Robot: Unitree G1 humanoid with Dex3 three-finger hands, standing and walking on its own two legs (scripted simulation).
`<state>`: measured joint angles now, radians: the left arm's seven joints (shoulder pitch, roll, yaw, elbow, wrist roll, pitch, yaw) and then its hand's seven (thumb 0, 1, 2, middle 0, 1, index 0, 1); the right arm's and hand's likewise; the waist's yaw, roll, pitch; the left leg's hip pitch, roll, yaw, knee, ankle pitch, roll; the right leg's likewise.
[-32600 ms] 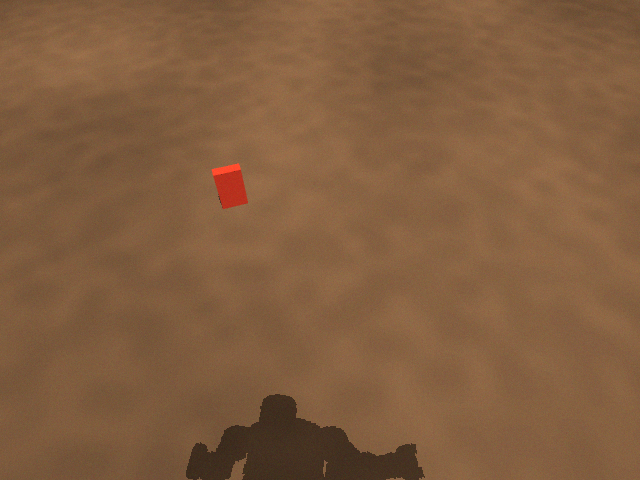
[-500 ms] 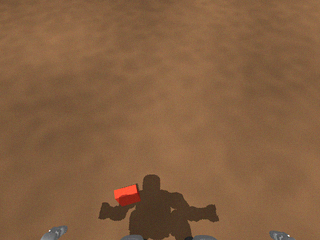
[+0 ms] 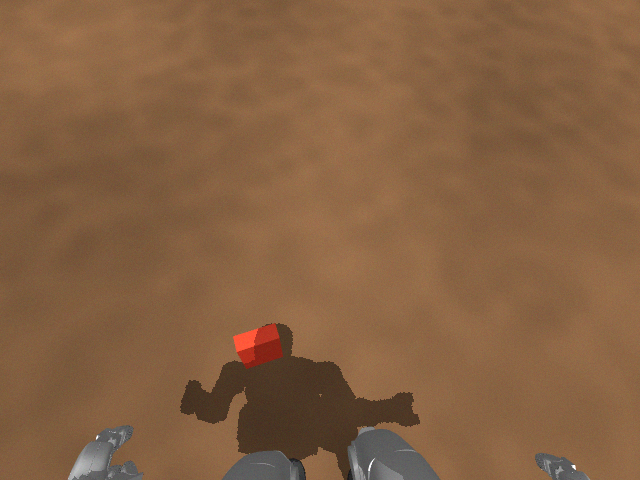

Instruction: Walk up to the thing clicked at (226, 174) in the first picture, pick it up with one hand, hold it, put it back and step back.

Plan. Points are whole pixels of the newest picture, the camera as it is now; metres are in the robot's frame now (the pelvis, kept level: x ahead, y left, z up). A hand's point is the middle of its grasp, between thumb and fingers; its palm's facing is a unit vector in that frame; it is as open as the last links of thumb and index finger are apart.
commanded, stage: step back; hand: left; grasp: from the side
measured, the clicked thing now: (260, 347) +0.43 +0.17 -0.67
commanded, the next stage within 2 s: none
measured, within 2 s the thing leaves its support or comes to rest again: neither
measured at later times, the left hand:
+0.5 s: hand out of the picture +0.01 +0.25 -0.15, palm faces -0.01 -0.93 -0.36, open 7.4 cm
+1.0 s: hand out of the picture -0.20 +0.22 -0.15, palm faces -0.06 -0.92 -0.40, open 7.4 cm
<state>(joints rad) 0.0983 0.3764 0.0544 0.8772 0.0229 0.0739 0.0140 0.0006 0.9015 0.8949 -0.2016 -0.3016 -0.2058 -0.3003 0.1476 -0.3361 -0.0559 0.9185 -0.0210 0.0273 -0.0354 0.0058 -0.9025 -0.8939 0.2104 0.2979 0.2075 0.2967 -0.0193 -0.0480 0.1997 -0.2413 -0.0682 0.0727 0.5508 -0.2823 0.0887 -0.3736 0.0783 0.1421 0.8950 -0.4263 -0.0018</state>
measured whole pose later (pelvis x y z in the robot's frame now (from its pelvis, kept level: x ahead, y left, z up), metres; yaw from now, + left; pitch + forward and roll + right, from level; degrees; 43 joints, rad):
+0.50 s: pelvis -0.12 +0.00 -0.01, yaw +2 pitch -2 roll +0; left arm 0.10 0.36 0.06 0.74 0.04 0.07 0.00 0.00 0.90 0.89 -0.20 -0.30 -0.21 -0.30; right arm 0.15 -0.42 -0.05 0.87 -0.01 0.02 -0.03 0.00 -0.91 -0.89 0.21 0.30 0.20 0.30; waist 0.00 -0.02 0.19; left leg -0.22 -0.03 -0.05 0.63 -0.38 -0.01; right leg -0.40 0.01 0.03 0.61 -0.19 -0.01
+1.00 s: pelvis -0.28 -0.05 -0.01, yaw -3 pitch -3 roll +0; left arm 0.21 0.36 0.07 0.83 0.05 0.07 -0.03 0.00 0.90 0.89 -0.20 -0.30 -0.21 -0.30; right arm 0.11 -0.42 -0.06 0.83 -0.01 0.05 -0.03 0.01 -0.90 -0.89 0.21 0.30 0.21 0.30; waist 0.03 0.05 0.17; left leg -0.50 0.01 -0.10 0.91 -0.45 0.00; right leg -0.26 0.02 0.08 0.68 -0.37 0.01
